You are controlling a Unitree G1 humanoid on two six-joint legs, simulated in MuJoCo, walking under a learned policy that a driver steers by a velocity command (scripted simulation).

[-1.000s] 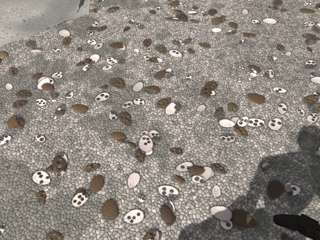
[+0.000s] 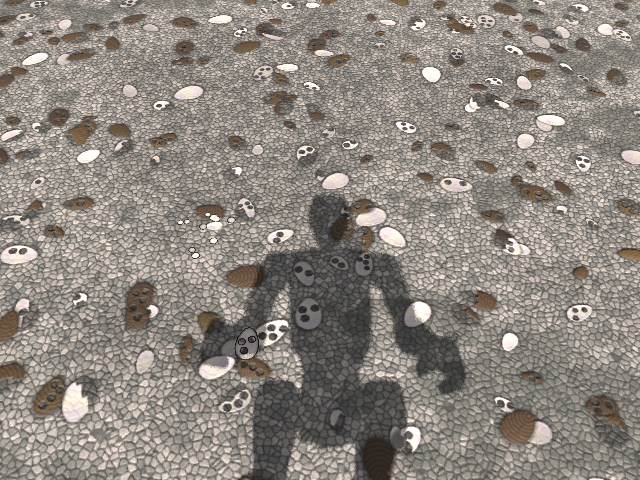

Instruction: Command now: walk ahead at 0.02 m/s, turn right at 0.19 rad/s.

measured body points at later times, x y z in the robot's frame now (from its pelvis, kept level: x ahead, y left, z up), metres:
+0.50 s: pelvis +0.03 +0.01 +0.00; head +0.03 +0.01 +0.45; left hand +0.16 +0.26 -0.11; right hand +0.15 -0.25 -0.11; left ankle +0.02 +0.14 -0.73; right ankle +0.03 -0.11 -0.73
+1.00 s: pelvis +0.06 +0.00 +0.00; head +0.06 -0.01 +0.45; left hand +0.15 +0.26 -0.12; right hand +0.08 -0.27 -0.14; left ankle +0.02 +0.14 -0.73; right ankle +0.05 -0.11 -0.73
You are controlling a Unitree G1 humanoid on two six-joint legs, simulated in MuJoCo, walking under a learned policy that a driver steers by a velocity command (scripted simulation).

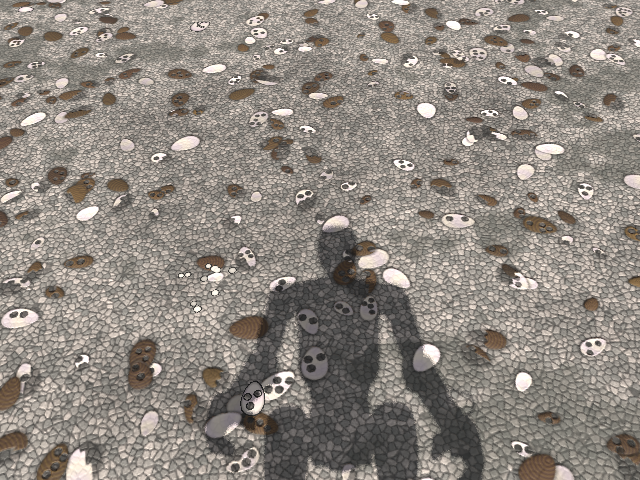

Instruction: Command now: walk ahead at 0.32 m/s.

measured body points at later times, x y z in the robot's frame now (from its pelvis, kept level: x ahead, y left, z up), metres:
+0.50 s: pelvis +0.23 +0.04 -0.02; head +0.27 +0.05 +0.43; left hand +0.17 +0.31 -0.16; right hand +0.46 -0.20 -0.10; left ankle +0.34 +0.13 -0.73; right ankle +0.01 -0.10 -0.68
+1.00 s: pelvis +0.52 +0.02 -0.01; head +0.55 +0.02 +0.44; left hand +0.75 +0.24 -0.09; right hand +0.47 -0.25 -0.15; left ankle +0.35 +0.13 -0.73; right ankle +0.66 -0.08 -0.73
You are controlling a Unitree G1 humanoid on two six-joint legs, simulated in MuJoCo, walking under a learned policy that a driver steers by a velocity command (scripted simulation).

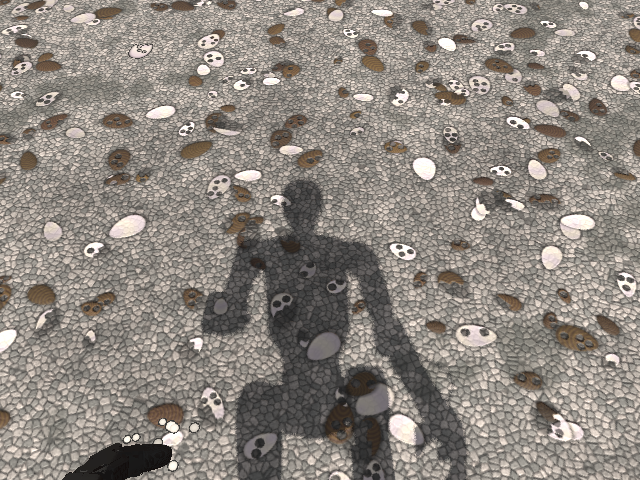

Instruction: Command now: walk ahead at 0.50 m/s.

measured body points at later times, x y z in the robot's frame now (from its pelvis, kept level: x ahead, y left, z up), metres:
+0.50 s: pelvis +0.28 +0.01 +0.01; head +0.31 +0.01 +0.46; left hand +0.25 +0.28 -0.13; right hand +0.50 -0.22 -0.08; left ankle +0.45 +0.13 -0.71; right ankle +0.14 -0.11 -0.72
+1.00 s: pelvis +0.56 +0.03 +0.02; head +0.58 +0.04 +0.47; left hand +0.76 +0.27 -0.08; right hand +0.53 -0.24 -0.12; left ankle +0.45 +0.12 -0.72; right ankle +0.75 -0.12 -0.69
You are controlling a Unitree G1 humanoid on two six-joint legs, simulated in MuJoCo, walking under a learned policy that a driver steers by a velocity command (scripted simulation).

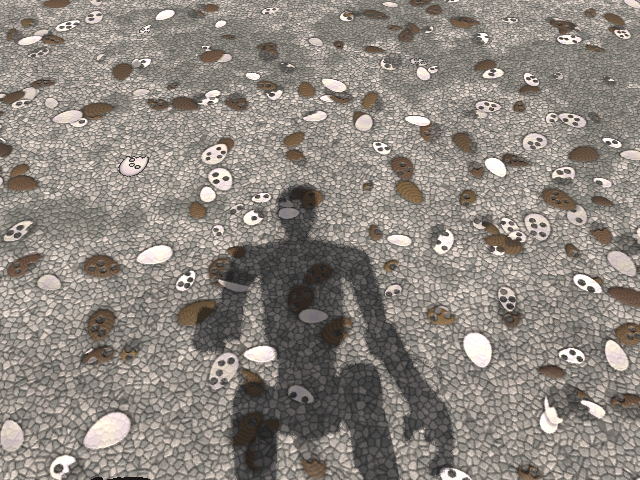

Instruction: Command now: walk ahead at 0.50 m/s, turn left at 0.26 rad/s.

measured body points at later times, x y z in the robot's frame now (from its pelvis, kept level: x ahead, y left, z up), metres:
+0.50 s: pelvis +0.27 -0.01 +0.00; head +0.29 +0.01 +0.45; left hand +0.22 +0.27 -0.14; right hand +0.51 -0.21 -0.10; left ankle +0.39 +0.18 -0.70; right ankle +0.20 -0.14 -0.74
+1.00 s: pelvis +0.52 +0.13 +0.00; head +0.53 +0.17 +0.45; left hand +0.58 +0.46 -0.09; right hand +0.70 -0.10 -0.10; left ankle +0.41 +0.16 -0.74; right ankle +0.78 +0.08 -0.69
